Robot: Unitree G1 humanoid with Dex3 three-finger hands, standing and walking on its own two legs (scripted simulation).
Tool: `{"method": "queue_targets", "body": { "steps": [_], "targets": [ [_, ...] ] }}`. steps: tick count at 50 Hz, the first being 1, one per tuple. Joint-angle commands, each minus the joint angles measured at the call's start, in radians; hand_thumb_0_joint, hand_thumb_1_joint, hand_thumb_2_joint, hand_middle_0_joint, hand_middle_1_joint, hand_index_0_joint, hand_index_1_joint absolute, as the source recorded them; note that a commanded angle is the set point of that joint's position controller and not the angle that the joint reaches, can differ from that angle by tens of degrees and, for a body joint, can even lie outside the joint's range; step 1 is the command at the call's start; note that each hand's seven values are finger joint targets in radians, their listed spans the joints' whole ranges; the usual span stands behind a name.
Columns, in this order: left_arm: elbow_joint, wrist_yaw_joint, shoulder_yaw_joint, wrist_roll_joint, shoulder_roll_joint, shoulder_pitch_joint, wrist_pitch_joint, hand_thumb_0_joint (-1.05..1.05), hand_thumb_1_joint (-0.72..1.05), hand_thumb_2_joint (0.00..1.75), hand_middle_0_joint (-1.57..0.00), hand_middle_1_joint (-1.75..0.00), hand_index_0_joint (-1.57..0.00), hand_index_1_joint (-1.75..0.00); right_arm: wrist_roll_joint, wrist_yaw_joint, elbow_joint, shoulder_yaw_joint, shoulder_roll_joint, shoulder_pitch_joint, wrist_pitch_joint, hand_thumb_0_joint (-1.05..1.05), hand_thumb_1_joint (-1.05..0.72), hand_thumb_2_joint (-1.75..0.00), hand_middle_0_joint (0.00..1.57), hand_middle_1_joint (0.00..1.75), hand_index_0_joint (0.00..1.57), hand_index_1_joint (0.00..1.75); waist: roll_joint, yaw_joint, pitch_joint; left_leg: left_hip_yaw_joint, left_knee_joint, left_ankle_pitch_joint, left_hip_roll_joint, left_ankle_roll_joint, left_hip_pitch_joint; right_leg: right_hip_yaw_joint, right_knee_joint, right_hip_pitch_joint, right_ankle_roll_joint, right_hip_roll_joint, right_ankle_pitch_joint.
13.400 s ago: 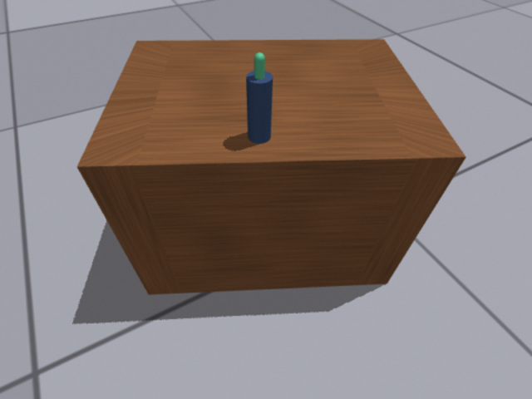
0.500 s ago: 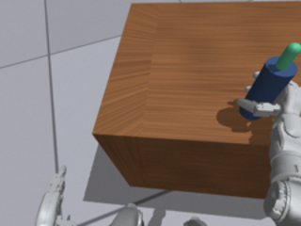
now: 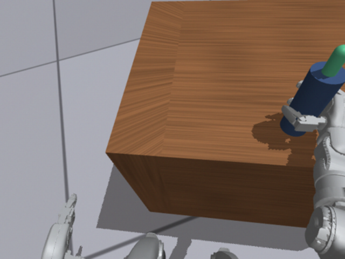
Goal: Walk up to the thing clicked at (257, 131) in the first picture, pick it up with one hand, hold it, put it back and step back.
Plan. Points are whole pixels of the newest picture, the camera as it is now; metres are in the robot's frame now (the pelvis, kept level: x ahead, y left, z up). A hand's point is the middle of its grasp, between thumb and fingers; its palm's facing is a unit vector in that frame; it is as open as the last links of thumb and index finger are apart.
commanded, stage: settle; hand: right
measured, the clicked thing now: (313, 94) +0.46 -0.24 +0.11
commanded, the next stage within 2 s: lift in 0.62 s
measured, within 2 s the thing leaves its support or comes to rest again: leaves its support in 0.04 s
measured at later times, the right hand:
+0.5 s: hand (310, 92) +0.47 -0.24 +0.11, palm faces +0.21 +0.98 +0.00, open 8.7 cm
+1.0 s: hand (313, 86) +0.45 -0.22 +0.14, palm faces +0.22 +0.98 +0.00, open 8.8 cm
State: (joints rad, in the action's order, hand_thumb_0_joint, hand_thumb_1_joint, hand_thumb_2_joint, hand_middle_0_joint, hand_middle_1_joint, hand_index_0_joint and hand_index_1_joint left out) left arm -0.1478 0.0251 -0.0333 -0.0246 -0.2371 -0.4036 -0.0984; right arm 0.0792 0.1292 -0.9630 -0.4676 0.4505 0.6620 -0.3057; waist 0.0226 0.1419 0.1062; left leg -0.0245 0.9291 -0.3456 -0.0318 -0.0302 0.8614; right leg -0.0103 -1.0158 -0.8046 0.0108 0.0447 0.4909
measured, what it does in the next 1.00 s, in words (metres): stands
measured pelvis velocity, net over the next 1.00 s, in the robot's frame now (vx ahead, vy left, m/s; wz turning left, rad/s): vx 0.01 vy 0.00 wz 0.00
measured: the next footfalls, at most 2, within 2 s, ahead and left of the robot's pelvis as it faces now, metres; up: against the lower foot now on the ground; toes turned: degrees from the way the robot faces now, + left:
none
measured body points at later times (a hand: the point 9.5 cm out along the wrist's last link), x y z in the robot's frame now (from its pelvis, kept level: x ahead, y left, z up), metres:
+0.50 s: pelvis +0.01 +0.00 +0.02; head +0.08 -0.02 +0.47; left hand +0.16 +0.26 -0.01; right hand +0.45 -0.29 +0.11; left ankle +0.06 +0.14 -0.68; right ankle +0.00 -0.12 -0.68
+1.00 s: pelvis +0.01 +0.00 +0.03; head +0.06 -0.01 +0.48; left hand +0.16 +0.27 -0.01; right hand +0.43 -0.28 +0.14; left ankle +0.06 +0.14 -0.68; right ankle +0.00 -0.12 -0.68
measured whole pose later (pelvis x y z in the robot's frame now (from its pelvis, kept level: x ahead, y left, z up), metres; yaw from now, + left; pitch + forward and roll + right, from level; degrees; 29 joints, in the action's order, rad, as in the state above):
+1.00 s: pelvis +0.01 +0.00 +0.03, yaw +0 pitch +9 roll +1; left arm -0.34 0.05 -0.06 0.01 -0.24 -0.34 -0.12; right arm 0.13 0.08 -0.84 -0.37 0.37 0.61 -0.19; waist -0.01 0.08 0.08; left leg -0.02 0.72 -0.28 -0.04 -0.03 0.58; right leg 0.01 -0.78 -0.51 0.01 0.04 0.41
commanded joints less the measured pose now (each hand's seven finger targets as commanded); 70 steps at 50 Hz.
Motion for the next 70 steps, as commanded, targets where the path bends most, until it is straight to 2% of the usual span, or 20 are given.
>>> {"method": "queue_targets", "body": {
  "steps": [1, 4, 7, 10, 13, 16, 19, 22, 25, 27, 31, 33, 37, 39, 43, 46, 49, 51, 54, 70],
  "targets": [
    [0.116, 0.025, -0.107, 0.005, -0.170, -0.007, -0.050, 0.00, -0.56, 0.06, -0.06, -0.05, -0.05, -0.05, 0.044, -0.006, 0.316, -0.014, 0.286, 0.520, -0.089, 0.00, -0.30, -1.20, 1.28, 1.34, 1.31, 1.34, -0.195, -0.017, 0.491, -0.020, -0.088, 0.260, 0.045, 0.047, -0.303, -0.017, 0.168, 0.293, 0.004, -0.032, -0.432],
    [0.165, 0.037, -0.113, 0.015, -0.191, 0.094, -0.055, 0.00, -0.56, 0.06, -0.06, -0.05, -0.05, -0.05, 0.042, -0.018, 0.417, -0.042, 0.364, 0.606, -0.092, 0.00, -0.32, -1.21, 1.31, 1.35, 1.34, 1.35, -0.207, -0.023, 0.578, -0.014, -0.109, 0.263, 0.043, 0.044, -0.325, -0.019, 0.180, 0.367, 0.003, -0.023, -0.456],
    [0.044, 0.025, -0.030, 0.015, -0.095, 0.014, -0.047, 0.00, -0.56, 0.06, -0.06, -0.05, -0.05, -0.06, 0.053, -0.004, 0.238, 0.045, 0.194, 0.484, -0.060, 0.00, -0.31, -1.23, 1.31, 1.36, 1.34, 1.36, -0.166, -0.013, 0.394, -0.022, -0.137, 0.235, 0.047, 0.046, -0.305, -0.016, 0.209, 0.302, 0.001, -0.029, -0.417],
    [0.128, 0.039, -0.110, 0.015, -0.197, 0.095, -0.053, 0.00, -0.56, 0.06, -0.06, -0.05, -0.05, -0.05, 0.037, -0.017, 0.356, -0.041, 0.372, 0.560, -0.070, 0.00, -0.32, -1.24, 1.31, 1.37, 1.34, 1.37, -0.168, -0.030, 0.549, -0.012, -0.137, 0.313, 0.038, 0.042, -0.401, -0.006, 0.210, 0.357, -0.001, -0.033, -0.466],
    [0.012, 0.025, -0.068, 0.021, -0.117, -0.014, -0.045, 0.00, -0.55, 0.05, -0.06, -0.05, -0.06, -0.05, 0.056, 0.002, 0.210, 0.036, 0.196, 0.447, -0.034, 0.00, -0.30, -1.26, 1.29, 1.38, 1.33, 1.38, -0.144, -0.015, 0.359, -0.014, -0.156, 0.284, 0.039, 0.042, -0.348, 0.001, 0.229, 0.299, -0.005, -0.038, -0.422],
    [0.105, 0.036, -0.129, 0.022, -0.203, 0.081, -0.055, 0.00, -0.55, 0.05, -0.06, -0.05, -0.05, -0.05, 0.049, -0.012, 0.367, -0.035, 0.354, 0.557, -0.048, 0.00, -0.33, -1.25, 1.30, 1.37, 1.34, 1.37, -0.150, -0.029, 0.501, -0.013, -0.163, 0.319, 0.037, 0.039, -0.409, -0.002, 0.237, 0.374, -0.003, -0.033, -0.458],
    [0.033, 0.023, -0.087, 0.031, -0.133, 0.005, -0.052, 0.00, -0.55, 0.06, -0.05, -0.05, -0.05, -0.05, 0.064, 0.008, 0.236, 0.052, 0.169, 0.451, -0.021, 0.00, -0.34, -1.26, 1.29, 1.38, 1.33, 1.38, -0.123, -0.015, 0.381, -0.020, -0.163, 0.319, 0.040, 0.042, -0.374, -0.005, 0.250, 0.349, 0.002, -0.034, -0.488],
    [0.079, 0.033, -0.087, 0.030, -0.160, 0.077, -0.056, 0.00, -0.56, 0.06, -0.05, -0.05, -0.05, -0.05, 0.055, -0.004, 0.405, -0.031, 0.349, 0.580, -0.038, 0.00, -0.33, -1.26, 1.30, 1.38, 1.33, 1.38, -0.162, -0.048, 0.496, -0.011, -0.171, 0.344, 0.036, 0.040, -0.429, -0.001, 0.249, 0.394, -0.001, -0.033, -0.507],
    [0.005, 0.025, -0.084, 0.032, -0.128, 0.027, -0.058, 0.00, -0.55, 0.05, -0.05, -0.05, -0.05, -0.05, 0.066, 0.008, 0.226, 0.050, 0.170, 0.439, -0.011, 0.00, -0.36, -1.31, 1.28, 1.41, 1.31, 1.41, -0.100, -0.026, 0.363, -0.013, -0.188, 0.317, 0.036, 0.038, -0.404, 0.003, 0.268, 0.336, -0.006, -0.039, -0.441],
    [0.120, 0.033, -0.097, 0.032, -0.179, 0.129, -0.063, 0.00, -0.55, 0.05, -0.05, -0.05, -0.05, -0.05, 0.056, -0.012, 0.435, -0.036, 0.363, 0.578, -0.042, 0.00, -0.38, -1.32, 1.30, 1.42, 1.33, 1.42, -0.146, -0.059, 0.524, -0.009, -0.187, 0.346, 0.033, 0.036, -0.476, 0.003, 0.268, 0.396, -0.002, -0.036, -0.483],
    [-0.018, 0.024, -0.057, 0.034, -0.102, 0.027, -0.056, 0.00, -0.55, 0.06, -0.05, -0.05, -0.05, -0.05, 0.069, -0.005, 0.222, 0.049, 0.168, 0.423, -0.005, 0.00, -0.38, -1.35, 1.28, 1.44, 1.32, 1.44, -0.114, -0.037, 0.345, -0.013, -0.209, 0.315, 0.038, 0.035, -0.414, 0.008, 0.284, 0.364, -0.005, -0.040, -0.453],
    [0.065, 0.042, -0.146, 0.030, -0.221, 0.126, -0.063, 0.00, -0.55, 0.05, -0.05, -0.05, -0.05, -0.05, 0.061, -0.026, 0.456, -0.049, 0.383, 0.595, -0.036, 0.00, -0.39, -1.36, 1.31, 1.45, 1.34, 1.45, -0.160, -0.050, 0.488, -0.006, -0.211, 0.323, 0.034, 0.036, -0.452, 0.002, 0.290, 0.426, -0.001, -0.032, -0.459],
    [-0.026, 0.028, -0.060, 0.035, -0.107, 0.046, -0.064, 0.00, -0.54, 0.05, -0.05, -0.06, -0.06, -0.06, 0.077, -0.006, 0.219, 0.080, 0.119, 0.395, 0.001, 0.00, -0.31, -1.33, 1.30, 1.43, 1.33, 1.43, -0.060, -0.030, 0.325, -0.022, -0.229, 0.307, 0.044, 0.033, -0.433, -0.001, 0.307, 0.366, -0.006, -0.032, -0.451],
    [0.089, 0.045, -0.127, 0.033, -0.206, 0.169, -0.071, 0.00, -0.55, 0.04, -0.06, -0.06, -0.06, -0.05, 0.059, -0.030, 0.432, -0.035, 0.355, 0.547, -0.027, 0.00, -0.28, -1.32, 1.28, 1.43, 1.32, 1.43, -0.136, -0.064, 0.521, -0.001, -0.221, 0.364, 0.028, 0.032, -0.522, 0.013, 0.301, 0.427, -0.007, -0.037, -0.465],
    [-0.032, 0.034, -0.070, 0.039, -0.109, 0.073, -0.071, 0.00, -0.54, 0.04, -0.06, -0.06, -0.06, -0.05, 0.079, -0.023, 0.298, 0.082, 0.126, 0.415, 0.015, 0.00, -0.29, -1.31, 1.27, 1.41, 1.30, 1.41, -0.103, -0.047, 0.351, -0.012, -0.245, 0.344, 0.036, 0.033, -0.475, 0.012, 0.325, 0.412, -0.004, -0.038, -0.465],
    [-0.003, 0.048, -0.115, 0.033, -0.178, 0.102, -0.068, 0.00, -0.54, 0.04, -0.05, -0.06, -0.06, -0.05, 0.065, -0.056, 0.536, -0.016, 0.327, 0.555, -0.001, 0.00, -0.30, -1.31, 1.29, 1.42, 1.33, 1.42, -0.166, -0.085, 0.482, -0.012, -0.248, 0.369, 0.035, 0.036, -0.542, 0.010, 0.334, 0.485, 0.004, -0.033, -0.520],
    [-0.065, 0.037, -0.059, 0.042, -0.094, 0.087, -0.070, 0.00, -0.54, 0.04, -0.05, -0.06, -0.06, -0.05, 0.086, -0.042, 0.356, 0.128, 0.059, 0.366, 0.043, 0.00, -0.33, -1.30, 1.29, 1.41, 1.32, 1.41, -0.091, -0.064, 0.297, -0.025, -0.278, 0.294, 0.042, 0.032, -0.482, 0.009, 0.370, 0.438, 0.000, -0.028, -0.433],
    [-0.036, 0.057, -0.116, 0.037, -0.179, 0.143, -0.073, 0.00, -0.54, 0.04, -0.05, -0.06, -0.06, -0.05, 0.076, -0.073, 0.607, 0.005, 0.300, 0.520, 0.028, 0.00, -0.33, -1.31, 1.30, 1.42, 1.33, 1.42, -0.147, -0.100, 0.444, -0.013, -0.284, 0.314, 0.033, 0.033, -0.556, 0.015, 0.379, 0.486, -0.001, -0.030, -0.421],
    [-0.075, 0.055, -0.109, 0.041, -0.144, 0.098, -0.075, 0.00, -0.53, 0.04, -0.05, -0.06, -0.06, -0.05, 0.099, -0.067, 0.586, 0.118, 0.093, 0.403, 0.070, 0.00, -0.31, -1.30, 1.29, 1.42, 1.33, 1.42, -0.129, -0.079, 0.349, -0.025, -0.300, 0.317, 0.037, 0.033, -0.540, 0.008, 0.404, 0.512, 0.006, -0.026, -0.448],
    [-0.166, 0.075, -0.107, 0.050, -0.118, 0.166, -0.057, 0.00, -0.54, 0.04, -0.04, -0.05, -0.05, -0.05, 0.125, -0.114, 0.903, 0.118, 0.081, 0.247, 0.308, 0.00, -0.32, -1.32, 1.34, 1.45, 1.37, 1.45, -0.068, -0.122, 0.213, -0.034, -0.393, 0.305, 0.019, 0.021, -0.627, 0.031, 0.496, 0.554, -0.012, -0.041, -0.379]
  ]
}}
